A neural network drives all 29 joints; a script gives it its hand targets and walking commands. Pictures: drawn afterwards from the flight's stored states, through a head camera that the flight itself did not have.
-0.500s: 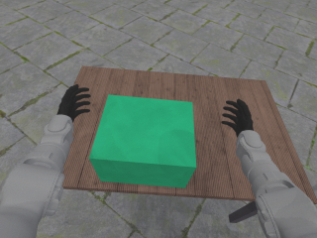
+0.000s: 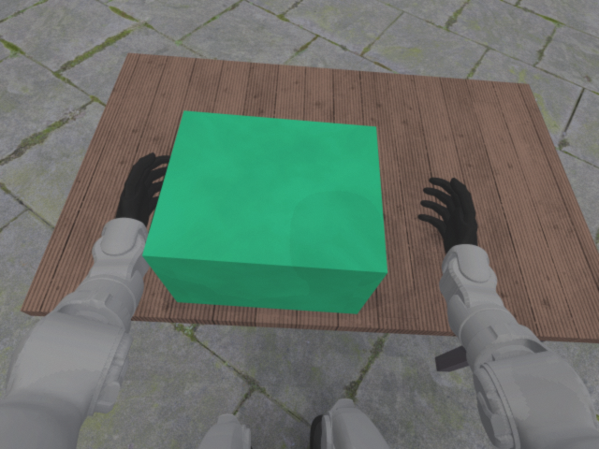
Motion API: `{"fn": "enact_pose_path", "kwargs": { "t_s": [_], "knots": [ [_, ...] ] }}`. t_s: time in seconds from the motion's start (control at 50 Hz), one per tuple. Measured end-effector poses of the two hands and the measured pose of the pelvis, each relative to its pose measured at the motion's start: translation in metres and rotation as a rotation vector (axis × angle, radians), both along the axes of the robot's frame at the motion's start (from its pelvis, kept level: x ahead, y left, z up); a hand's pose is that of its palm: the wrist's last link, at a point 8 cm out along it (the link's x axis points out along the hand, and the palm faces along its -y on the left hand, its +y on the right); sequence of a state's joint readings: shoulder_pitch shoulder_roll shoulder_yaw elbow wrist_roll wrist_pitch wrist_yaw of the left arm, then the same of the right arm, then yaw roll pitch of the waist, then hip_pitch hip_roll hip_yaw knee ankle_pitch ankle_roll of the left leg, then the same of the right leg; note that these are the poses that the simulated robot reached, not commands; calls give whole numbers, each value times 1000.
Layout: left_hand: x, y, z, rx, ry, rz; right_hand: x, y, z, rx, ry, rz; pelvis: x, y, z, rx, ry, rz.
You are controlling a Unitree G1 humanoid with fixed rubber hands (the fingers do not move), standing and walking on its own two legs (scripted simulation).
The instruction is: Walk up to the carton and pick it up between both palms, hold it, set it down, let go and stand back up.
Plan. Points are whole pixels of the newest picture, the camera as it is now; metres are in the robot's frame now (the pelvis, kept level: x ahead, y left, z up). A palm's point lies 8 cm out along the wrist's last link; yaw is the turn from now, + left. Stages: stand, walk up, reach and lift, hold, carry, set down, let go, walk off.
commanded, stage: reach and lift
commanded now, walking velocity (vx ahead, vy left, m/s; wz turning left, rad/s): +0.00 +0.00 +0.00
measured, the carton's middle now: (274, 216) +0.45 +0.02 -0.01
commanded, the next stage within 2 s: none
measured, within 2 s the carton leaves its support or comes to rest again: neither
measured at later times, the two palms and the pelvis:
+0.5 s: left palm (133, 204) +0.44 +0.21 +0.03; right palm (428, 234) +0.40 -0.20 +0.00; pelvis -0.01 +0.00 +0.00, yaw +1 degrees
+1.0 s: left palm (138, 208) +0.44 +0.20 +0.02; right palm (415, 231) +0.40 -0.18 +0.01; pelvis +0.00 +0.01 +0.01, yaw +0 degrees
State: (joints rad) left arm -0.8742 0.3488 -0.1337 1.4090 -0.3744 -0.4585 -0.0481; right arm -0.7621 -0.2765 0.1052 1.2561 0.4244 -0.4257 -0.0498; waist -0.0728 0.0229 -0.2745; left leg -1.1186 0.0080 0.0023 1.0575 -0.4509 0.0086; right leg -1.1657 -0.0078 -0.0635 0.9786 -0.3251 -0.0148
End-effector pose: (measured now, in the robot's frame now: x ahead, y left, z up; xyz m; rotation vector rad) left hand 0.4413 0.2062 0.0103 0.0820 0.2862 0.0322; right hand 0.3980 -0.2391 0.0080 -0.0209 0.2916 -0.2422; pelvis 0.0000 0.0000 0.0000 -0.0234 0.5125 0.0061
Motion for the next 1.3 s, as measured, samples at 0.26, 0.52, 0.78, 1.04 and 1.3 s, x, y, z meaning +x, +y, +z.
{"fn": "enact_pose_path", "kwargs": {
  "t_s": [0.26,0.52,0.78,1.04,1.3],
  "knots": [
    [1,0,13,13,-6,3,1,6,5,21,-9,11,-3,5,-2,2,-22,-4],
    [2,0,15,18,-37,4,7,44,-4,32,-5,48,-5,4,-4,-12,-7,17],
    [-1,-6,14,12,-35,-4,7,63,0,32,-3,28,-1,8,5,-32,-19,26],
    [-3,-7,12,1,-33,9,7,65,5,23,6,35,4,13,12,-39,-23,29],
    [-4,-9,13,4,-33,13,6,72,3,26,1,38,6,14,17,-40,-23,27]
  ]
}}
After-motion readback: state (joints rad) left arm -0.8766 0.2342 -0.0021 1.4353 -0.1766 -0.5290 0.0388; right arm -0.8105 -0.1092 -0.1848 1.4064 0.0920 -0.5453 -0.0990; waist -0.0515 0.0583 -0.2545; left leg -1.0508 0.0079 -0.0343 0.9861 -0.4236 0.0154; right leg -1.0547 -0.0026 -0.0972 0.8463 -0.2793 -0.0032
